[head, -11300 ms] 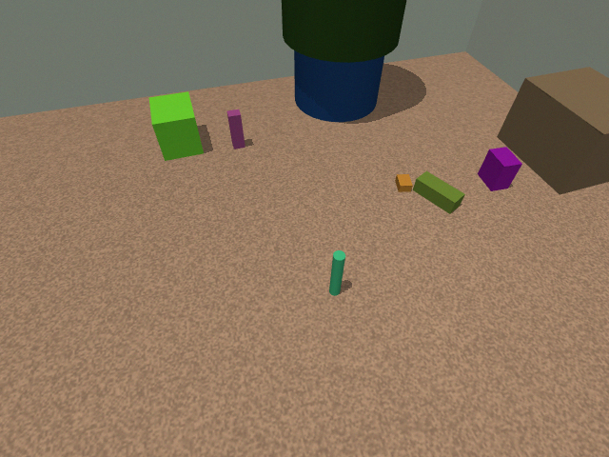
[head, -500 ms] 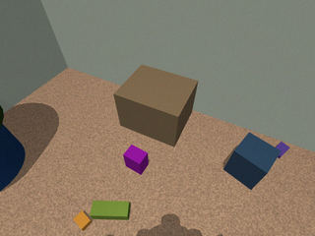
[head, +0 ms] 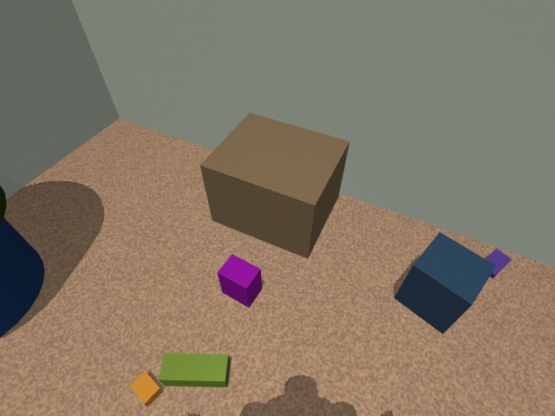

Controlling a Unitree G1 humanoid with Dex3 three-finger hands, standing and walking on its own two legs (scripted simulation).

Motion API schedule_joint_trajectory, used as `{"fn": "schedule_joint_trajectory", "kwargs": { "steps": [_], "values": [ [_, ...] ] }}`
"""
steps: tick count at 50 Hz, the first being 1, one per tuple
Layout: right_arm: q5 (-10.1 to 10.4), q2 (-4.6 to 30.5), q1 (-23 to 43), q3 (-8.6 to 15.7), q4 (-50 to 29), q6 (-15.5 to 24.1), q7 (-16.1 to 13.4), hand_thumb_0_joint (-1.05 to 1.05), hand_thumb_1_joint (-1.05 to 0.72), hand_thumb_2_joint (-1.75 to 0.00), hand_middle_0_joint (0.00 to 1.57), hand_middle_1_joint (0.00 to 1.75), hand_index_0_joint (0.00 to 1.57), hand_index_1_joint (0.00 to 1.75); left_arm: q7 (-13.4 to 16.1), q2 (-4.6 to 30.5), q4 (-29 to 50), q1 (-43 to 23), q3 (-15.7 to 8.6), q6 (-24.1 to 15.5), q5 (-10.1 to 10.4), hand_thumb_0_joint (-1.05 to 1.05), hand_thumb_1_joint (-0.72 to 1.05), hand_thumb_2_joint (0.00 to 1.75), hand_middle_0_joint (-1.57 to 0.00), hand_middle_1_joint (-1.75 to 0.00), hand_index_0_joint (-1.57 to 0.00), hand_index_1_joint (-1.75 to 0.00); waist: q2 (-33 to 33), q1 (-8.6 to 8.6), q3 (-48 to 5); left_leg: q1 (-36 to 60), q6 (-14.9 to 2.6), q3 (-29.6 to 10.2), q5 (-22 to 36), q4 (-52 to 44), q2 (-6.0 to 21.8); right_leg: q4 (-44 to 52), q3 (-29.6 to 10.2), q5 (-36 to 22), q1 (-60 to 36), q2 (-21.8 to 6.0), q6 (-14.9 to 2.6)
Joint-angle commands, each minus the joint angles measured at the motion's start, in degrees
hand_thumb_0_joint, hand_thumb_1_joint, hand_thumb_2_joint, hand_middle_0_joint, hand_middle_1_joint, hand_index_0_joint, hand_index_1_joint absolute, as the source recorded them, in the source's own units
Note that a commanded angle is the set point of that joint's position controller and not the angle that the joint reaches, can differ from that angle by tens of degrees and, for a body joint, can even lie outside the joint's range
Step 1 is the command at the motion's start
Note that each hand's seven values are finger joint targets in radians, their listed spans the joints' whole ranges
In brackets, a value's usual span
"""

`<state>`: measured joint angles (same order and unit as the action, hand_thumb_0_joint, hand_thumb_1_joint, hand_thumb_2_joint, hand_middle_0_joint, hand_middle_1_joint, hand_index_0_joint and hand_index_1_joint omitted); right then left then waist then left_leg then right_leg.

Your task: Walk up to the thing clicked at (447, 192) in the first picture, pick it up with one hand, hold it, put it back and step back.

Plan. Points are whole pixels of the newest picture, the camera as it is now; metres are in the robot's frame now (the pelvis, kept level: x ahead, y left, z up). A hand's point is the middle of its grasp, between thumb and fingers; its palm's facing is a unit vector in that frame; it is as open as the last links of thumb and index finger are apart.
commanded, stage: stand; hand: left
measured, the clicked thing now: (196, 370) +0.39 +0.29 -0.75
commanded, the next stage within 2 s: walk up in 0.60 s
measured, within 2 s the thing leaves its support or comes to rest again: neither
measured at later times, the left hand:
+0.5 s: hand out of the picture +0.07 +0.26 -0.16, palm faces -0.02 -0.94 -0.34, open 7.4 cm
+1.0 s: hand out of the picture +0.06 +0.37 -0.18, palm faces +0.05 -0.91 -0.41, open 7.4 cm
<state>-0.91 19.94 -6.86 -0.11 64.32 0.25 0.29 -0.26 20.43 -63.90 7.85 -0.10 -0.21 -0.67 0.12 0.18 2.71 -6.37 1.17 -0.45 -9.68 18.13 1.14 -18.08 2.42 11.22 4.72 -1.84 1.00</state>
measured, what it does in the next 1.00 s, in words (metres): lifts its left foot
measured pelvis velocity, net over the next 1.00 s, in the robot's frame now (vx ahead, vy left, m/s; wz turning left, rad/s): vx -0.03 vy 0.08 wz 0.07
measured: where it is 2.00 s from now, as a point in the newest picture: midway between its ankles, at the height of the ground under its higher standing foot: outside the picture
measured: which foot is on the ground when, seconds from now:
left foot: down 0.00-1.00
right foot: down 0.00-0.92, up 0.94-1.00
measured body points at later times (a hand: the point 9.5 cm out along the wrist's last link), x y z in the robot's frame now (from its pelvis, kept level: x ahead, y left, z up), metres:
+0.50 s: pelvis +0.00 +0.00 +0.00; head +0.01 +0.00 +0.45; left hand +0.07 +0.30 -0.13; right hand +0.07 -0.30 -0.13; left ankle +0.00 +0.13 -0.75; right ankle -0.01 -0.13 -0.75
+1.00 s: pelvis -0.03 +0.08 -0.02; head +0.02 +0.10 +0.43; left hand +0.06 +0.41 -0.15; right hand +0.05 -0.24 -0.13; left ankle -0.02 +0.20 -0.75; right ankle -0.03 -0.10 -0.72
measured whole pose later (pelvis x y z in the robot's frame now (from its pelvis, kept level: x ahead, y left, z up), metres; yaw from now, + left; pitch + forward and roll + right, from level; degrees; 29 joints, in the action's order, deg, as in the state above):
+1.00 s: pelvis -0.03 +0.08 -0.02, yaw +4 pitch -2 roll +0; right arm -2.2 20.6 -10.2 4.0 56.5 -1.6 1.7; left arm 1.4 25.1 -56.3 4.8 -3.4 2.4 -0.5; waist 3.1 -0.5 8.9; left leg -14.5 -0.3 -1.6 -16.9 33.7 -0.7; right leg -47.4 -4.2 30.1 18.4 -3.6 -0.2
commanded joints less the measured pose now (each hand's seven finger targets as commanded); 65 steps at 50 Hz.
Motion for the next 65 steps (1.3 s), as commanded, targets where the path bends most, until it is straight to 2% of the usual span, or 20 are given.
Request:
{"fn": "schedule_joint_trajectory", "kwargs": {
  "steps": [1,29,30,32,33,35,37,39,41,44,45,46,47,48,51,55,58,62,64,65],
  "values": [
    [0.3,12.4,2.4,2.2,-3.6,1.3,-0.8,0.0,-0.9,-0.9,0.2,0.3,0.2,0.3,0.8,12.3,3.4,-1.7,-2.5,-1.5,0.0,0.0,0.9,0.9,-0.2,-0.3,-0.2,-0.3,-0.3,0.05,-4.6,1.5,-2.18,-4.6,10.4,-1.5,6.5,2.4,-4.6,-9.4,-0.5,-6.6,-1.84],
    [0.3,12.3,2.2,1.9,-3.5,1.4,-0.9,0.0,-0.9,-0.9,0.2,0.3,0.2,0.3,0.7,11.9,3.2,-1.9,-2.4,-1.2,0.0,0.0,0.9,0.9,-0.2,-0.3,-0.2,-0.3,-1.0,0.01,-2.5,-0.5,-1.73,-4.7,8.8,-2.9,6.2,2.7,-4.4,-6.8,-0.1,-6.2,-1.77],
    [-0.4,16.3,2.4,4.7,-4.9,-0.4,-0.3,0.0,-0.9,-0.9,0.2,0.3,0.2,0.3,1.5,16.4,4.0,-1.8,-4.9,-1.6,0.1,0.0,0.9,0.9,-0.2,-0.3,-0.2,-0.3,-4.3,0.93,-1.2,-2.9,-3.2,-3.7,14.1,2.2,4.3,-0.3,-4.2,-12.7,-1.0,-7.1,-2.64],
    [-0.4,14.2,2.3,4.8,-6.7,-1.4,0.1,0.0,-0.9,-0.9,0.2,0.3,0.2,0.3,2.4,17.6,4.2,0.7,-5.8,-1.5,0.2,0.0,0.9,0.9,-0.2,-0.3,-0.2,-0.3,-0.2,1.41,-3.5,-5.3,-2.93,-1.9,13.7,7.7,2.9,-1.2,-7.2,-16.6,-3.1,-10.3,-4.98],
    [-0.3,13.9,3.2,5.1,-7.6,-1.8,0.3,0.0,-0.9,-0.9,0.2,0.3,0.2,0.3,2.6,18.5,4.4,1.2,-6.2,-1.5,0.1,0.0,0.9,0.9,-0.2,-0.3,-0.2,-0.3,1.4,1.83,-3.5,-6.1,-2.55,-1.3,8.5,11.8,1.6,-0.6,-9.4,-17.2,-2.0,-12.9,-7.37],
    [-0.9,13.0,2.8,5.8,-9.9,-3.0,1.1,0.0,-0.9,-0.9,0.2,0.3,0.2,0.3,3.1,19.3,6.6,-1.1,-7.0,-1.5,-0.8,0.0,0.9,0.9,-0.2,-0.3,-0.2,-0.3,8.6,2.0,-2.0,-11.8,-2.08,-2.0,-17.7,27.0,-0.7,1.3,-15.9,-19.8,0.9,-21.8,-14.73],
    [-1.1,13.2,-0.2,6.3,-11.6,-4.0,1.7,0.0,-0.9,-0.9,0.2,0.3,0.2,0.3,3.5,18.9,9.1,-2.7,-7.4,-1.6,-1.5,0.0,0.9,0.9,-0.2,-0.3,-0.2,-0.3,8.7,0.63,0.2,-14.7,-2.25,-6.8,-22.5,34.1,2.1,0.7,-16.8,-18.5,5.1,-25.0,-17.82],
    [-0.7,12.8,-2.6,6.8,-12.2,-3.9,2.3,0.0,-0.9,-0.9,0.2,0.3,0.2,0.3,3.6,17.9,10.8,-5.1,-7.0,-1.7,-1.5,0.0,0.9,0.9,-0.2,-0.3,-0.2,-0.3,9.9,-1.19,-0.1,-14.2,-2.73,-7.4,-22.8,32.4,3.0,-2.0,-11.5,-19.4,5.4,-21.4,-15.64],
    [-0.8,12.1,-2.9,7.0,-12.7,-3.4,2.5,0.0,-0.9,-0.9,0.2,0.3,0.2,0.3,3.2,17.2,11.3,-4.2,-6.6,-1.7,-2.0,0.0,0.9,0.9,-0.2,-0.3,-0.2,-0.3,10.3,-0.79,-1.3,-13.2,-2.51,-4.2,-19.6,24.0,2.2,-6.1,-7.5,-20.0,3.9,-17.3,-12.53],
    [-1.1,11.8,-7.2,7.6,-10.5,-2.1,1.6,0.0,-0.9,-0.9,0.2,0.3,0.2,0.3,2.1,15.5,13.0,-5.9,-5.8,-0.4,-0.9,0.0,0.9,0.9,-0.2,-0.3,-0.2,-0.3,6.1,-2.35,-4.0,-2.3,-1.68,1.9,-0.6,3.5,-1.2,-18.6,-1.3,-12.8,6.9,-11.0,-7.42],
    [-1.4,14.4,-7.2,8.3,-10.5,-1.3,1.1,0.0,-0.9,-0.9,0.2,0.3,0.2,0.3,1.6,12.1,13.3,-4.4,-4.9,0.2,-0.4,0.0,0.9,0.9,-0.2,-0.3,-0.2,-0.3,-3.6,-2.3,-4.4,0.6,-2.8,-6.7,7.2,-2.1,3.9,-28.4,2.3,-1.2,10.8,-5.7,-4.26],
    [-2.0,18.8,-6.2,8.5,-11.7,-0.2,0.5,0.0,-0.9,-0.9,0.2,0.3,0.2,0.3,1.5,7.4,14.2,-2.7,-3.6,0.9,0.3,0.0,0.9,0.9,-0.2,-0.3,-0.2,-0.3,-15.5,-1.05,-5.4,4.8,-6.41,-24.0,18.1,-2.6,14.3,-34.3,-1.4,23.0,21.2,3.1,-1.57],
    [-1.6,20.6,-4.2,8.5,-12.7,0.3,0.1,0.0,-0.9,-0.9,0.2,0.3,0.2,0.3,2.0,11.1,12.1,-1.0,-4.7,1.8,0.2,0.0,0.9,0.9,-0.2,-0.3,-0.2,-0.3,-7.6,-0.75,-7.4,-0.4,-11.25,-25.3,8.0,-1.1,17.0,-34.8,-8.8,23.5,16.8,1.1,-2.22],
    [-0.6,21.7,-1.4,8.3,-12.7,0.4,-0.1,0.0,-0.9,-0.9,0.2,0.3,0.2,0.3,2.0,12.9,10.9,-1.7,-4.5,1.9,0.7,0.0,0.9,0.9,-0.2,-0.3,-0.2,-0.3,-10.7,-0.81,-5.1,-8.6,-14.68,-27.3,-1.0,-2.8,18.8,-35.3,-9.1,24.6,12.5,-0.2,-2.38],
    [-1.0,15.2,2.4,6.3,-13.3,1.4,-0.9,0.0,-0.9,-0.9,0.2,0.3,0.2,0.3,1.2,12.4,8.7,0.9,-4.7,1.9,1.4,0.0,0.9,0.9,-0.2,-0.3,-0.2,-0.3,-8.9,1.68,-3.0,-0.2,-9.31,-12.2,12.3,2.5,11.3,-33.2,-11.5,16.8,17.3,1.1,-3.16],
    [-0.3,16.8,-5.1,7.1,-11.4,2.2,-1.9,0.0,-0.9,-0.9,0.2,0.3,0.2,0.3,1.3,12.5,10.1,-2.2,-4.5,1.9,0.4,0.0,0.9,0.9,-0.2,-0.3,-0.2,-0.3,-8.3,-1.88,-4.7,8.5,-11.01,-14.0,30.2,6.3,14.5,-26.6,-9.0,17.4,18.2,1.5,-1.84],
    [0.0,17.7,-6.7,7.6,-12.0,2.2,-2.8,0.0,-0.9,-0.9,0.2,0.3,0.2,0.3,0.9,13.1,11.1,-2.6,-5.0,2.5,-0.5,0.0,0.9,0.9,-0.2,-0.3,-0.2,-0.3,-7.9,-2.69,-3.4,7.3,-12.36,-15.1,28.9,6.1,16.8,-26.9,-7.9,17.2,18.1,1.5,-2.15],
    [-0.2,17.8,-3.3,7.5,-14.4,2.1,-3.1,0.0,-0.9,-0.9,0.2,0.3,0.2,0.3,-0.1,12.7,11.3,0.2,-5.8,2.5,-1.0,0.0,0.9,0.9,-0.2,-0.3,-0.2,-0.3,-7.1,-1.0,-3.4,0.7,-13.58,-14.5,20.6,6.8,17.8,-22.5,-5.6,16.3,12.7,0.1,-2.48],
    [-0.1,17.2,-0.2,7.0,-15.5,1.9,-2.8,0.0,-0.9,-0.9,0.2,0.3,0.2,0.3,-0.5,11.9,10.2,4.0,-6.2,2.1,-1.2,0.0,0.9,0.9,-0.2,-0.3,-0.2,-0.3,-6.0,1.57,-3.9,-4.5,-11.43,-10.7,14.6,10.1,15.1,-13.6,-4.2,10.2,5.3,0.6,-3.42],
    [0.2,16.0,1.1,6.5,-15.9,1.5,-2.7,0.0,-0.9,-0.9,0.2,0.3,0.2,0.3,-0.5,11.7,9.5,5.6,-6.3,1.7,-1.2,0.0,0.9,0.9,-0.2,-0.3,-0.2,-0.3,-4.2,2.5,-3.9,-7.8,-8.89,-8.0,10.5,12.3,12.1,-7.2,-5.1,4.4,1.1,1.0,-4.16]
  ]
}}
